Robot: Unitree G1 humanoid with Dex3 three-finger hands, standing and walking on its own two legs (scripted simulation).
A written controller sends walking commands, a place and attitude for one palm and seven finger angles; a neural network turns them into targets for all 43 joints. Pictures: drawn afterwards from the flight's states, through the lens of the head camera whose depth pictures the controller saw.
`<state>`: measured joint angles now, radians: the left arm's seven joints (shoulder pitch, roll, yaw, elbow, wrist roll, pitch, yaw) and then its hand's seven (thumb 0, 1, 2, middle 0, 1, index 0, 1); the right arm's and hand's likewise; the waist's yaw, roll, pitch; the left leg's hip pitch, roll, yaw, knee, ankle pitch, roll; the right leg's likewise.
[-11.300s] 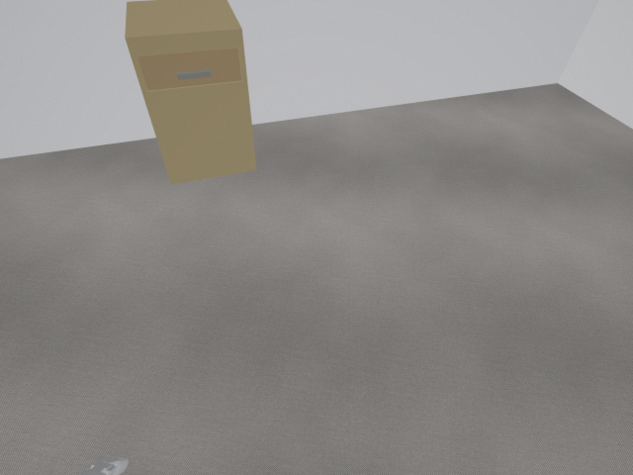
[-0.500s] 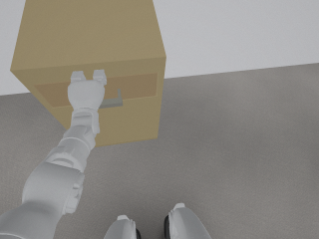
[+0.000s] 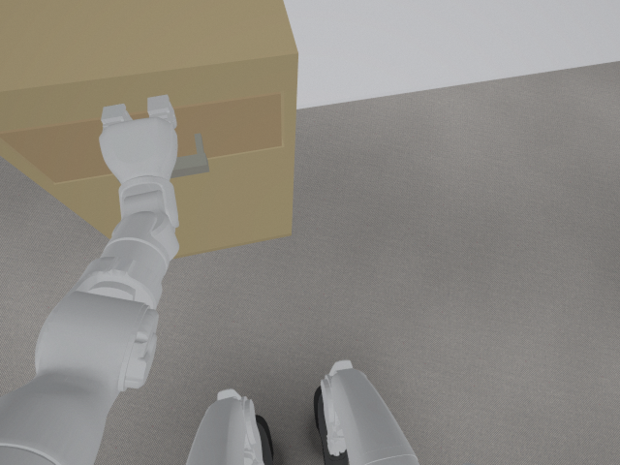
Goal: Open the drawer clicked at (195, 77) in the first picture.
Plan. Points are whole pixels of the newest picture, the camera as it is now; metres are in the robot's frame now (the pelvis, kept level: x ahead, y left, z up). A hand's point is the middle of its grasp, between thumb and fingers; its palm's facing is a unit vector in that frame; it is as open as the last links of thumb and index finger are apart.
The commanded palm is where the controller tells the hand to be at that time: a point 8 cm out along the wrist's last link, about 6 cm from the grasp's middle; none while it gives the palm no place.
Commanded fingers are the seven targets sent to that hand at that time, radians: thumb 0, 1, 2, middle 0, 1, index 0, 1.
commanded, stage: move the hooked fingers above the handle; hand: left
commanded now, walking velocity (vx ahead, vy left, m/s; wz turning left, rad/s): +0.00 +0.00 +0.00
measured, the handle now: (162, 157) +0.58 +0.15 -0.10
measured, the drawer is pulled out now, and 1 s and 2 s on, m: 0.00 0.00 0.00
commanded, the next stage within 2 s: none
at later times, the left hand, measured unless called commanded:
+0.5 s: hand (167, 160) +0.53 +0.12 -0.04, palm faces +0.06 +0.00 -1.00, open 13.9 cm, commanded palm +0.50 +0.15 +0.01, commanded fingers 0.00 -0.50 0.30 -0.30 -1.20 -0.30 -1.20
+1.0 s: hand (158, 166) +0.53 +0.14 -0.05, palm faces +0.01 -0.05 -1.00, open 13.9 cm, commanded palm +0.51 +0.14 +0.01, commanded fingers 0.00 -0.50 0.30 -0.30 -1.20 -0.30 -1.20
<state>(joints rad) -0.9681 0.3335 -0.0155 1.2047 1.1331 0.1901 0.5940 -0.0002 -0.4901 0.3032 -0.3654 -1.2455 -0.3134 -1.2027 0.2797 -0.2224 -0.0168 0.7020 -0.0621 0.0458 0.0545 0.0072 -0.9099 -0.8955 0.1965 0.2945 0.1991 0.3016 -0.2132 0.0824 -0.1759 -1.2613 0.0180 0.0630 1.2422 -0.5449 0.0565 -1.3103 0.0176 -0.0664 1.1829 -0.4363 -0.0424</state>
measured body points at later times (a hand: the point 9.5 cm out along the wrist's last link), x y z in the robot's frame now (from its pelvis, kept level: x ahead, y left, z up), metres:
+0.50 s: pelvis -0.01 -0.01 -0.01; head +0.17 -0.01 +0.40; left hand +0.52 +0.12 +0.02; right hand +0.02 -0.27 -0.14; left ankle +0.01 +0.09 -0.62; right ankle +0.05 -0.10 -0.62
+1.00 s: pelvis +0.00 +0.00 -0.01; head +0.18 +0.01 +0.41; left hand +0.52 +0.14 +0.00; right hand +0.01 -0.27 -0.13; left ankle +0.01 +0.09 -0.62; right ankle +0.05 -0.10 -0.62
